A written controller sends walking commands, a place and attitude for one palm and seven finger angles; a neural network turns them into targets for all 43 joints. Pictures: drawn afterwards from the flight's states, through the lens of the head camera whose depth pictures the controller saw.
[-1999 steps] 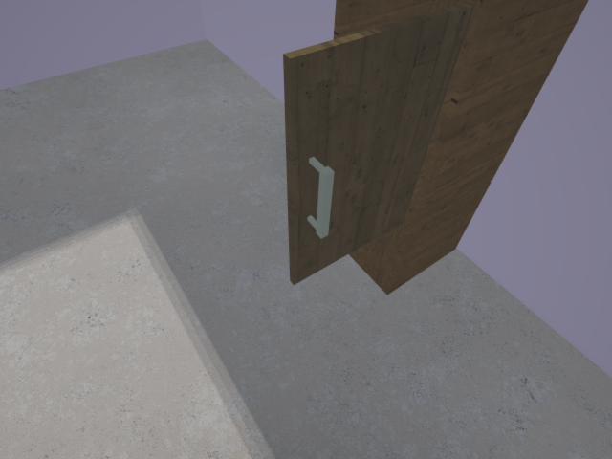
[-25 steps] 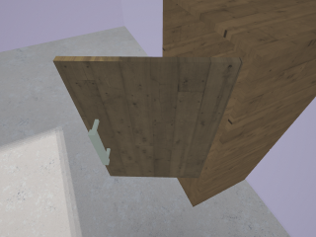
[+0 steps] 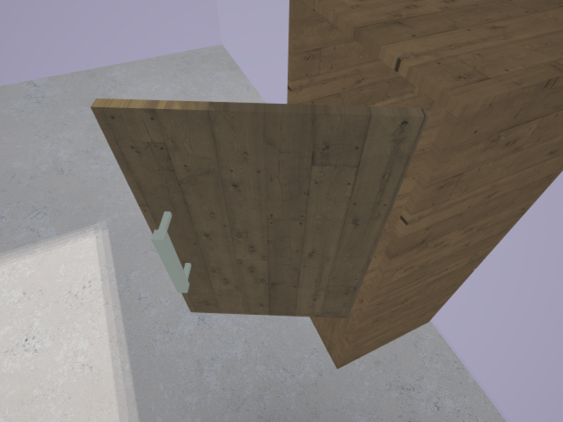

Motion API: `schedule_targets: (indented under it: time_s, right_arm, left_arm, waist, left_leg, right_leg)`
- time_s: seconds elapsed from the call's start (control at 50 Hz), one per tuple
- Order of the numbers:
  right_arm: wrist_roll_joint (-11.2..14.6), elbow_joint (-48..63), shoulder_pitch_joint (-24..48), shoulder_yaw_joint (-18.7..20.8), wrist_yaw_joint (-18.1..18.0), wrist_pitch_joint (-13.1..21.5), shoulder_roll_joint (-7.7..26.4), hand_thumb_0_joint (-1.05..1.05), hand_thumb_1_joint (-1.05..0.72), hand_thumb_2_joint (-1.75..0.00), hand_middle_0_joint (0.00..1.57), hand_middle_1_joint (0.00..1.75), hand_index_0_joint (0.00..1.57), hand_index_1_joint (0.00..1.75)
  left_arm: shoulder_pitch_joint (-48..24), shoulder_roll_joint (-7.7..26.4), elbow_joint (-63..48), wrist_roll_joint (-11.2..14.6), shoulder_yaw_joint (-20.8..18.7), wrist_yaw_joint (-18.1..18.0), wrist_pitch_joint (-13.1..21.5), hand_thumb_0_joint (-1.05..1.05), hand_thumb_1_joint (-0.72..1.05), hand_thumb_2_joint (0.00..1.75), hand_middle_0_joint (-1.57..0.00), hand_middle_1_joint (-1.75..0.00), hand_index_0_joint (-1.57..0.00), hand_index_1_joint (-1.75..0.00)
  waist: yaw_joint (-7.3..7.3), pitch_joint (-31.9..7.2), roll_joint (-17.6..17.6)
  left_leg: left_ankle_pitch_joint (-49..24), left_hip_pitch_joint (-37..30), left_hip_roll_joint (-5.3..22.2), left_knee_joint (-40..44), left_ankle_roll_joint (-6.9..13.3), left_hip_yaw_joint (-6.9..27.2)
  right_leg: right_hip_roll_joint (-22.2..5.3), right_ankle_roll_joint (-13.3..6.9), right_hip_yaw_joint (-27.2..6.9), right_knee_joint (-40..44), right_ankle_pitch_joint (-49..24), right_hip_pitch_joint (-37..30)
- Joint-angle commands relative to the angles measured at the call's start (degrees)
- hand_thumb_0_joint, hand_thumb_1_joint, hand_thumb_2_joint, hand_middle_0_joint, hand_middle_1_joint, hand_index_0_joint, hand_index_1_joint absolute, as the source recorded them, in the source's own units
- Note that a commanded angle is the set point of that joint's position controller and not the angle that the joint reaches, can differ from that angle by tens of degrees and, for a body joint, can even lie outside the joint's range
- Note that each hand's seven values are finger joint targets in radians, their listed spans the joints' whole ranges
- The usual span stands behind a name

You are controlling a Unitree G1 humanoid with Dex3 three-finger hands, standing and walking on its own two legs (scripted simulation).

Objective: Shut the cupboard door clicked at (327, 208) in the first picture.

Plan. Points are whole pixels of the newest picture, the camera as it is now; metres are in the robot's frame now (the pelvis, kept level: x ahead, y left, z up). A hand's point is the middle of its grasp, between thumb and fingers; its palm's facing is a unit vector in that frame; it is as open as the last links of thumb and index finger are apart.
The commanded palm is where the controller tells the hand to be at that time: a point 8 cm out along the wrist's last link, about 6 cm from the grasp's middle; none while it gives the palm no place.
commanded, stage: look again from close up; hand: left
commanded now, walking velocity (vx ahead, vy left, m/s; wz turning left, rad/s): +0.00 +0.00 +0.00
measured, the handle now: (175, 255) +0.38 +0.21 -0.04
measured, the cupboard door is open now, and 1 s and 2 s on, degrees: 63 63 63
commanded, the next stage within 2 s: shuffle to correct the standing spot in 0.26 s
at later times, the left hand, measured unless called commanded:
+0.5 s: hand out of the picture -0.01 +0.16 -0.18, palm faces +0.02 -0.98 -0.20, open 7.4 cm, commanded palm none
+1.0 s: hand out of the picture -0.02 +0.17 -0.18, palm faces -0.01 -0.98 -0.20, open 7.4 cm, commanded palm none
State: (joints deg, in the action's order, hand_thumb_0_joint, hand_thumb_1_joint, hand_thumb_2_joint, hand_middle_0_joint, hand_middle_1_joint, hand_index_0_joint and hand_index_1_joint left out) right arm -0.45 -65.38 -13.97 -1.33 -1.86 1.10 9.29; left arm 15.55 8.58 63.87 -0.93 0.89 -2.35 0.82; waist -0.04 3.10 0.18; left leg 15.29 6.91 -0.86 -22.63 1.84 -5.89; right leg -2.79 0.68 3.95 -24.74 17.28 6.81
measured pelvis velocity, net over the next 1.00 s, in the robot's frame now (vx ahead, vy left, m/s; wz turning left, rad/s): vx -0.02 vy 0.00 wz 0.00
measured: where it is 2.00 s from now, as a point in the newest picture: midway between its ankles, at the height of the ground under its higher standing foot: outside the picture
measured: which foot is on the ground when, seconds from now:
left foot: down 0.00-1.00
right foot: down 0.00-1.00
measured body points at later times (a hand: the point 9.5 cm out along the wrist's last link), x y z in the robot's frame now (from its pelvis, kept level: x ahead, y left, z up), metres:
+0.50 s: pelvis -0.01 -0.01 +0.00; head +0.02 -0.01 +0.45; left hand -0.01 +0.21 -0.16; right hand -0.01 -0.23 -0.16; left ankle -0.03 +0.09 -0.74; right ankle -0.04 -0.12 -0.74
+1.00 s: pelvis -0.02 +0.00 +0.00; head +0.00 +0.00 +0.45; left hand -0.02 +0.22 -0.16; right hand -0.03 -0.22 -0.17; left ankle -0.03 +0.09 -0.74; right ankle -0.05 -0.12 -0.74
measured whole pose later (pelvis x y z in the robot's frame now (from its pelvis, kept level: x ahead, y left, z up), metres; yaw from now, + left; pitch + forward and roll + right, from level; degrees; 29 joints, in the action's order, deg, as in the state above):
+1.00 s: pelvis -0.02 +0.00 +0.00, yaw +0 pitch +0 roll +0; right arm -0.6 -62.9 -16.6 -0.9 -0.6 -0.1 8.5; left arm 17.0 8.5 62.2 -1.4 1.1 -2.6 1.6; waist 0.5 2.0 -0.5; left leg 16.0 12.8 1.0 -28.5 1.4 -5.5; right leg -1.4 0.0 4.3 -27.2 16.3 11.1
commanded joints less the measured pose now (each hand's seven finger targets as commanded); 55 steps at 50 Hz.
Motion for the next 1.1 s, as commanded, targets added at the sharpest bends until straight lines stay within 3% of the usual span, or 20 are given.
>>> schedule_targets:
  time_s: [0.0, 0.3, 0.44, 0.56, 0.6, 0.64, 0.68, 0.72, 0.8, 0.84, 0.9, 0.92, 0.94, 0.96, 0.98, 1.0, 1.02, 1.08]
  right_arm:
    - [-0.2, 1.4, -3.9, 0.9, -0.1, 1.0, 4.6, 0.0, -0.9, -0.9, 0.2, 0.3, 0.2, 0.3]
    - [-0.1, 0.6, -4.8, 0.9, -0.2, 0.9, 3.4, 0.0, -0.9, -0.9, 0.2, 0.3, 0.2, 0.3]
    - [0.0, 2.5, -3.9, 1.9, -0.4, 0.3, 3.9, 0.0, -0.9, -0.9, 0.2, 0.3, 0.2, 0.3]
    - [-0.4, 6.1, -2.0, 3.6, -0.2, -1.6, 5.4, 0.0, -0.9, -0.9, 0.2, 0.3, 0.2, 0.3]
    - [-0.2, 6.5, -2.5, 3.5, -0.1, -1.7, 4.3, 0.0, -0.9, -0.9, 0.2, 0.3, 0.2, 0.3]
    - [-0.4, 6.4, -2.5, 3.1, 0.3, -1.4, 3.5, 0.0, -0.9, -0.9, 0.2, 0.3, 0.2, 0.3]
    - [-0.5, 5.8, -2.0, 2.6, 0.6, -0.8, 4.4, 0.0, -0.9, -0.9, 0.2, 0.3, 0.2, 0.3]
    - [-0.6, 5.0, -1.7, 2.5, 0.8, -0.4, 5.2, 0.0, -0.9, -0.9, 0.2, 0.3, 0.2, 0.3]
    - [-0.8, 3.8, -3.8, 2.0, 0.9, -0.4, 3.9, 0.0, -0.9, -0.9, 0.2, 0.3, 0.2, 0.3]
    - [-0.8, 3.6, -4.2, 1.8, 1.0, -0.2, 4.1, 0.0, -0.9, -0.9, 0.2, 0.3, 0.2, 0.3]
    - [-0.5, 2.9, -4.8, 1.4, 0.7, 0.4, 3.2, 0.0, -0.9, -0.9, 0.2, 0.3, 0.2, 0.3]
    - [0.1, 6.5, 1.4, 1.7, 1.0, 0.8, 7.3, 0.0, -0.9, -0.9, 0.2, 0.3, 0.2, 0.3]
    - [-0.2, 8.0, -2.6, 1.6, 1.3, 0.3, 3.7, 0.0, -0.9, -0.9, 0.2, 0.3, 0.2, 0.3]
    - [-0.4, 7.1, -5.6, 1.4, 1.5, 0.4, 3.8, 0.0, -0.9, -0.9, 0.2, 0.3, 0.2, 0.3]
    - [-0.5, 6.6, -6.5, 1.3, 1.5, 0.7, 3.9, 0.0, -0.9, -0.9, 0.2, 0.3, 0.2, 0.3]
    - [-0.7, 6.0, -7.1, 1.0, 1.3, 1.5, 3.4, 0.0, -0.9, -0.9, 0.2, 0.3, 0.2, 0.3]
    - [-0.5, 6.0, -7.5, 0.9, 0.9, 1.6, 3.8, 0.0, -0.9, -0.9, 0.2, 0.3, 0.2, 0.3]
    - [-0.2, 5.9, -7.3, 0.9, 0.4, 1.2, 4.2, 0.0, -0.9, -0.9, 0.2, 0.3, 0.2, 0.3]
  left_arm:
    - [4.1, 6.2, -1.3, 0.3, -1.2, -0.2, 0.5, 0.0, 0.9, 0.9, -0.2, -0.3, -0.2, -0.3]
    - [5.1, 5.3, -0.7, 0.3, -1.2, -0.1, 0.5, 0.0, 0.9, 0.9, -0.2, -0.3, -0.2, -0.3]
    - [5.4, 6.5, -2.6, 0.4, -2.1, -0.7, 0.1, 0.0, 0.9, 0.9, -0.2, -0.3, -0.2, -0.3]
    - [4.3, 8.7, -5.6, 0.0, -3.6, -0.8, -1.1, 0.0, 0.9, 0.9, -0.2, -0.3, -0.2, -0.3]
    - [3.4, 8.3, -6.4, -0.1, -3.4, -0.7, -1.2, 0.0, 0.9, 0.9, -0.2, -0.3, -0.2, -0.3]
    - [1.5, 7.3, -6.7, -0.1, -2.7, -0.5, -1.2, 0.0, 0.9, 0.9, -0.2, -0.3, -0.2, -0.3]
    - [0.6, 6.7, -6.4, 0.0, -2.1, -0.1, -0.9, 0.0, 0.9, 0.9, -0.2, -0.3, -0.2, -0.3]
    - [1.2, 6.8, -5.5, -0.2, -1.8, 0.3, -0.5, 0.0, 0.9, 0.9, -0.2, -0.3, -0.2, -0.3]
    - [3.1, 5.6, -4.3, -0.4, -1.6, 0.7, -0.6, 0.0, 0.9, 0.9, -0.2, -0.3, -0.2, -0.3]
    - [3.5, 5.5, -4.1, -0.3, -1.5, 0.7, -0.4, 0.0, 0.9, 0.9, -0.2, -0.3, -0.2, -0.3]
    - [4.6, 4.9, -3.4, -0.1, -1.3, 0.6, 0.0, 0.0, 0.9, 0.9, -0.2, -0.3, -0.2, -0.3]
    - [8.7, 7.2, -0.3, -0.6, -0.9, -1.6, 1.6, 0.0, 0.9, 0.9, -0.2, -0.3, -0.2, -0.3]
    - [5.4, 8.9, -3.2, 0.0, -1.2, -1.2, 2.3, 0.0, 0.9, 0.9, -0.2, -0.3, -0.2, -0.3]
    - [2.5, 8.4, -4.1, 0.2, -1.1, -0.8, 2.5, 0.0, 0.9, 0.9, -0.2, -0.3, -0.2, -0.3]
    - [2.4, 7.3, -4.4, 0.3, -0.8, -0.6, 2.5, 0.0, 0.9, 0.9, -0.2, -0.3, -0.2, -0.3]
    - [3.4, 6.8, -4.0, 0.2, -0.8, -0.5, 2.7, 0.0, 0.9, 0.9, -0.2, -0.3, -0.2, -0.3]
    - [4.4, 6.7, -3.5, 0.4, -0.7, -0.4, 2.5, 0.0, 0.9, 0.9, -0.2, -0.3, -0.2, -0.3]
    - [4.9, 4.9, -2.5, 0.5, -0.4, -0.4, 1.6, 0.0, 0.9, 0.9, -0.2, -0.3, -0.2, -0.3]
  waist:
    - [-0.35, 0.2, 0.5]
    - [-0.48, 1.3, 0.6]
    - [-0.85, -1.4, -0.3]
    - [-0.88, -2.8, 2.0]
    - [-0.3, -3.9, 3.9]
    - [0.33, -1.9, 3.5]
    - [0.05, 0.7, 1.2]
    - [-0.33, 2.4, 0.4]
    - [-0.46, 4.3, 0.7]
    - [-0.42, 4.1, -0.5]
    - [-0.73, 4.0, -1.1]
    - [-2.78, 2.9, 2.2]
    - [0.94, -2.9, 2.6]
    - [2.26, -4.2, 1.1]
    - [2.11, -4.4, -2.9]
    - [1.25, -5.5, -8.1]
    - [1.01, -6.6, -8.0]
    - [0.78, -1.7, -1.0]
  left_leg:
    - [-16.8, -0.5, 7.0, 3.1, 0.5, 6.1]
    - [-14.0, 0.2, 7.0, 3.9, 0.4, 6.1]
    - [-23.6, -0.7, 7.4, 0.8, -0.3, 5.4]
    - [-20.4, 2.1, 6.8, -5.6, -1.1, 3.7]
    - [-13.5, 1.5, 5.8, -5.7, -1.2, 3.5]
    - [-7.6, 1.1, 6.1, -2.4, -0.9, 4.5]
    - [-3.1, 3.2, 7.0, 2.4, -0.1, 6.8]
    - [3.6, 5.0, 7.0, 5.2, 0.4, 7.6]
    - [9.3, 6.3, 6.7, 6.6, 0.6, 7.7]
    - [8.7, 6.6, 6.7, 6.5, 0.5, 8.0]
    - [-0.1, 5.5, 7.1, 5.7, 0.7, 7.5]
    - [-9.4, 9.0, 7.6, -7.7, -1.2, 5.4]
    - [1.6, 6.8, 5.2, -7.3, -1.3, 5.1]
    - [0.6, 5.9, 5.3, -6.4, -1.1, 5.6]
    - [-4.9, 5.5, 5.9, -5.0, -0.5, 6.4]
    - [-13.7, 4.3, 6.7, -5.0, -0.1, 6.6]
    - [-18.8, 3.8, 7.1, -5.4, 0.3, 7.3]
    - [-15.4, 5.4, 7.5, -3.6, 0.8, 7.3]
  right_leg:
    - [-4.5, -2.5, -4.6, 3.1, -16.5, 1.3]
    - [-4.3, -2.6, -5.0, 4.3, -14.1, 1.7]
    - [-5.9, -3.1, -6.4, 0.2, -25.1, 1.7]
    - [-8.3, -5.0, -9.3, -2.9, -26.8, 3.9]
    - [-8.9, -6.0, -10.3, -1.3, -20.9, 5.5]
    - [-7.1, -4.7, -9.5, 0.8, -9.2, 9.5]
    - [-4.3, -2.9, -7.8, 2.5, 0.1, 9.7]
    - [-3.4, -2.6, -7.1, 4.6, 4.2, 8.6]
    - [-2.9, -2.8, -6.3, 4.7, 8.1, 8.7]
    - [-2.9, -2.9, -6.1, 4.0, 6.5, 8.4]
    - [-3.1, -2.8, -5.5, 3.5, -2.2, 6.5]
    - [-5.9, -1.7, -7.8, 4.1, -21.8, 5.9]
    - [-8.7, -3.6, -10.6, 4.4, -13.7, 4.6]
    - [-7.3, -4.8, -8.8, 3.0, -6.7, 5.8]
    - [-5.6, -4.9, -7.3, 0.6, -8.0, 5.9]
    - [-4.7, -4.9, -6.1, -1.9, -15.5, 4.1]
    - [-4.0, -4.7, -5.4, -3.0, -16.8, 2.2]
    - [-3.2, -4.0, -4.6, -1.9, -12.7, 3.7]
